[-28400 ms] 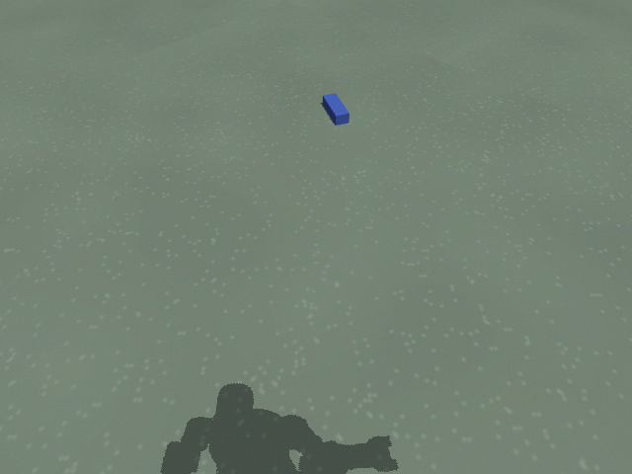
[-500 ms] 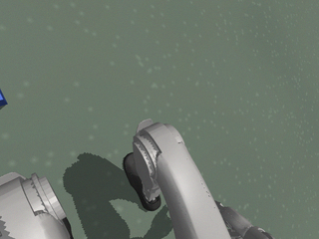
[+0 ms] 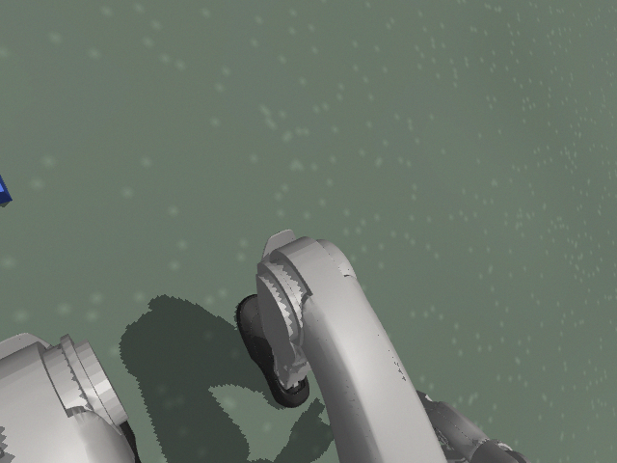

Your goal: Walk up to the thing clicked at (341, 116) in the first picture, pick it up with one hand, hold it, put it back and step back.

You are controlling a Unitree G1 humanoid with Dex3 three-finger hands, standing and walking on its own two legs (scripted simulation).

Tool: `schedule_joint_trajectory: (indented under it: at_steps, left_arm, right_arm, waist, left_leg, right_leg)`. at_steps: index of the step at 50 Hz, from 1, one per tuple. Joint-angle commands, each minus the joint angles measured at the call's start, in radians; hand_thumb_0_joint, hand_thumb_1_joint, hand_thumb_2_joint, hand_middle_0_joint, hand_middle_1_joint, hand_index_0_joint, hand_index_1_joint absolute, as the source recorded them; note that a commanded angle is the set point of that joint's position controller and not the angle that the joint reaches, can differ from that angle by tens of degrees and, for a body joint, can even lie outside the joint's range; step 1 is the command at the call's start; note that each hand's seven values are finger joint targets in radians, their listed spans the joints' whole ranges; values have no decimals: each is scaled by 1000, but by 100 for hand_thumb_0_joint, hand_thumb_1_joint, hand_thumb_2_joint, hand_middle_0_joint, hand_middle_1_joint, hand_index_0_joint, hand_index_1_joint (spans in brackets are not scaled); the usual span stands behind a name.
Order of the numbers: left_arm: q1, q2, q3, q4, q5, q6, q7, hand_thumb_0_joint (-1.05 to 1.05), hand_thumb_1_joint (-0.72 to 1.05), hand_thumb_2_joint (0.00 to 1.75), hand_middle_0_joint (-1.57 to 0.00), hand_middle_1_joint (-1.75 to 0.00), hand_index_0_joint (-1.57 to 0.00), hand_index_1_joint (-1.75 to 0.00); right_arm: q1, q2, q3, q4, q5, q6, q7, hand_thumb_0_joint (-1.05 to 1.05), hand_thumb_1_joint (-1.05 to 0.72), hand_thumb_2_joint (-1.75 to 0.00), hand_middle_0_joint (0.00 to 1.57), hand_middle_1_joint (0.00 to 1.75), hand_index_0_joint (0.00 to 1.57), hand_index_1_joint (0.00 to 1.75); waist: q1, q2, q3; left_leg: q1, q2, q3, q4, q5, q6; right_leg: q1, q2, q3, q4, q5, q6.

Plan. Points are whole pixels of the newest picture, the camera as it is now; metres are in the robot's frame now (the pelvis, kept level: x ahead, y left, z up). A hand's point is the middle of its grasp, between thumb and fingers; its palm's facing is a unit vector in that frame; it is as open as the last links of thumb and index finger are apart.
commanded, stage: open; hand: left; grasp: from above
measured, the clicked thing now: out of the picture +0.48 +0.31 -0.28
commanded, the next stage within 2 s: withdraw in 0.14 s
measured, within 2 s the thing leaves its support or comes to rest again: neither
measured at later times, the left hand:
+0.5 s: hand out of the picture +0.49 +0.31 -0.22, palm faces -0.34 -0.11 -0.93, open 14.2 cm
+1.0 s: hand out of the picture +0.46 +0.31 -0.08, palm faces -0.50 -0.11 -0.86, open 14.0 cm
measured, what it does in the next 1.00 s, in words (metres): stands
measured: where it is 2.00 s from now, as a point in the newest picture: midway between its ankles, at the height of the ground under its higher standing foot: (210, 419)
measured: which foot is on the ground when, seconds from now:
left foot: down 0.00-1.00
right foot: down 0.00-1.00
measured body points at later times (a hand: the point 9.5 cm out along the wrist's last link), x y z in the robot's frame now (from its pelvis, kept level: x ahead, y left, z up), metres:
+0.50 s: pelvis +0.00 +0.00 +0.01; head +0.28 +0.12 +0.34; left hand +0.50 +0.31 -0.17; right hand +0.05 -0.25 -0.05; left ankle +0.06 +0.13 -0.28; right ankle +0.12 -0.13 -0.28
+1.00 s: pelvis -0.01 -0.01 +0.05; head +0.22 +0.08 +0.42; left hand +0.48 +0.32 -0.03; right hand +0.08 -0.29 -0.04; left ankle +0.06 +0.13 -0.28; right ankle +0.12 -0.13 -0.28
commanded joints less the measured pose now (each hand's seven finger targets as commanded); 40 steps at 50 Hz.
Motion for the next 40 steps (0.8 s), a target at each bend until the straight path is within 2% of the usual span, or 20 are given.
schedule_joint_trajectory:
  at_steps: [1,3,6,7,10,12,14,17,18,21,22,24,25,27,29,31,33,35,39,40]
  left_arm:
    - [-264,189,10,-99,-12,-5,41,0,-57,105,-6,-99,-3,-102]
    - [-294,214,16,-159,-7,-9,51,0,-57,106,-6,-99,-3,-103]
    - [-261,172,-6,-104,-13,0,55,0,-55,104,-6,-99,-3,-102]
    - [-256,198,17,-106,-11,3,61,0,-55,104,-5,-99,-3,-101]
    - [-269,187,3,-122,-1,12,56,0,-55,102,-5,-99,-3,-101]
    - [-283,175,-4,-133,-16,15,54,0,-55,102,-5,-99,-3,-102]
    - [-267,184,8,-150,-20,19,59,0,-56,101,-6,-104,-7,-103]
    - [-267,171,21,-181,-28,39,64,0,-55,100,-6,-103,-7,-103]
    - [-294,197,45,-261,-33,44,73,0,-56,101,-6,-103,-7,-103]
    - [-256,163,69,-328,-46,86,73,0,-56,101,-6,-102,-6,-102]
    - [-239,147,65,-348,-59,101,65,0,-56,101,-6,-103,-6,-102]
    - [-233,127,71,-435,-76,132,35,0,-56,102,-6,-103,-6,-103]
    - [-248,146,90,-520,-84,140,17,0,-57,102,-6,-102,-6,-103]
    - [-200,69,55,-547,-100,172,-41,0,-56,103,-6,-103,-6,-104]
    - [-188,7,28,-551,-128,197,-101,0,-57,104,-7,-103,-5,-105]
    - [-228,-3,12,-581,-138,211,-162,0,-56,104,-7,-104,-5,-105]
    - [-231,-58,-20,-562,-148,216,-233,0,-56,105,-7,-104,-6,-105]
    - [-247,-130,-61,-543,-177,205,-303,0,-56,105,-7,-104,-5,-106]
    - [-207,-137,-92,-494,-172,170,-411,0,-54,104,-8,-104,-6,-105]
    - [-219,-113,-80,-506,-173,157,-421,0,-54,104,-7,-103,-6,-104]
  right_arm:
    - [207,-330,-93,18,-2,4,-14,0,-89,-90,20,30,20,30]
    - [196,-328,-92,8,0,5,-19,0,-89,-90,20,30,20,30]
    - [197,-324,-91,13,-1,5,-17,0,-89,-90,20,30,20,30]
    - [206,-332,-96,18,2,4,-20,0,-89,-90,20,30,20,30]
    - [200,-326,-95,15,-1,2,-19,0,-89,-90,20,30,20,30]
    - [198,-326,-93,10,1,-2,-18,0,-89,-90,20,30,20,30]
    - [198,-323,-97,10,4,-2,-18,0,-91,-90,20,30,20,30]
    - [213,-317,-109,8,4,-4,-8,0,-90,-90,20,30,20,30]
    - [214,-318,-117,5,4,-2,-6,0,-91,-90,20,30,20,30]
    - [230,-300,-143,14,12,0,12,0,-90,-90,20,30,20,30]
    - [219,-292,-152,11,23,7,18,0,-90,-90,20,30,20,30]
    - [221,-279,-180,19,40,20,24,0,-90,-90,20,30,20,30]
    - [227,-281,-199,17,53,28,27,0,-91,-90,20,30,20,30]
    - [224,-262,-224,28,75,52,36,0,-90,-90,20,30,20,30]
    - [233,-255,-253,35,97,81,33,0,-91,-91,20,30,20,30]
    - [252,-248,-268,37,108,114,22,0,-91,-91,20,30,20,30]
    - [267,-239,-288,42,117,143,9,0,-91,-91,20,30,20,30]
    - [269,-232,-291,34,125,166,-8,0,-91,-91,20,30,20,30]
    - [271,-227,-294,9,133,203,-59,0,-90,-91,20,30,20,30]
    - [269,-229,-290,3,133,209,-75,0,-90,-90,20,30,20,30]
  waist:
    - [-71,518,-618]
    - [-51,561,-683]
    - [-68,516,-648]
    - [-62,527,-655]
    - [-62,561,-650]
    - [-66,547,-652]
    - [-42,573,-686]
    - [-44,585,-706]
    - [-21,639,-766]
    - [5,686,-839]
    - [24,689,-863]
    - [55,708,-913]
    - [82,737,-957]
    - [99,706,-979]
    - [96,635,-940]
    - [91,596,-930]
    - [83,499,-904]
    - [64,434,-825]
    - [70,315,-782]
    - [75,299,-763]
  left_leg:
    - [467,35,128,-259,221,35]
    - [522,37,122,-274,234,28]
    - [474,40,124,-261,228,34]
    - [487,37,123,-270,238,31]
    - [519,40,120,-272,247,26]
    - [509,38,123,-270,239,30]
    - [525,38,124,-279,254,24]
    - [540,38,127,-282,268,24]
    - [580,38,129,-293,299,18]
    - [617,36,147,-282,365,17]
    - [612,35,152,-297,359,16]
    - [619,31,166,-304,362,20]
    - [631,26,172,-317,368,16]
    - [613,23,186,-331,350,24]
    - [582,18,190,-362,301,31]
    - [560,11,196,-386,270,36]
    - [536,4,196,-405,240,42]
    - [487,-4,196,-428,187,45]
    - [449,-15,211,-429,171,52]
    - [446,-18,213,-429,173,52]
  right_leg:
    - [391,34,-149,-189,248,-91]
    - [399,31,-151,-183,255,-95]
    - [401,39,-149,-183,259,-91]
    - [394,33,-151,-184,263,-92]
    - [371,34,-152,-177,264,-95]
    - [385,34,-149,-187,265,-92]
    - [396,31,-149,-179,275,-95]
    - [402,32,-148,-181,287,-95]
    - [409,30,-147,-177,309,-98]
    - [403,28,-136,-168,361,-101]
    - [405,29,-129,-169,355,-105]
    - [399,29,-114,-176,357,-107]
    - [385,20,-110,-174,352,-113]
    - [387,23,-91,-186,338,-112]
    - [367,20,-80,-217,299,-114]
    - [386,17,-66,-247,274,-114]
    - [395,14,-59,-277,240,-115]
    - [385,8,-53,-310,178,-121]
    - [428,-4,-32,-358,141,-122]
    - [430,-8,-31,-370,133,-123]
